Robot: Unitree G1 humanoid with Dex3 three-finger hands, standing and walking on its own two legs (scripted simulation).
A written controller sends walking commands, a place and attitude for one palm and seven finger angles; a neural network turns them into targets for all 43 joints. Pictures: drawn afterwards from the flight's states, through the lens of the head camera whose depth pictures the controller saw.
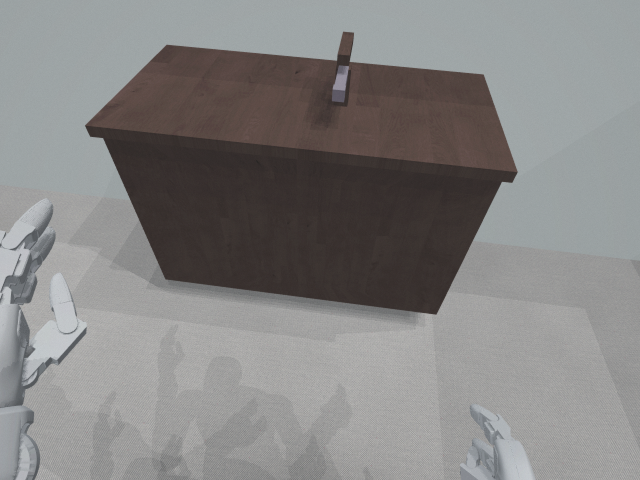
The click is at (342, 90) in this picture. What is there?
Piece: tap's lever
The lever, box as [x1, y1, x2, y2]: [332, 84, 345, 101]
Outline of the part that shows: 334,84 332,90 332,100 343,101 345,86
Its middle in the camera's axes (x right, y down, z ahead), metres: +0.04 -0.33 +0.87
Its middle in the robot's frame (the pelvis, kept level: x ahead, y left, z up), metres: +0.88 +0.02 +0.05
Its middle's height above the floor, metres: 0.83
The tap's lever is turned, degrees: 0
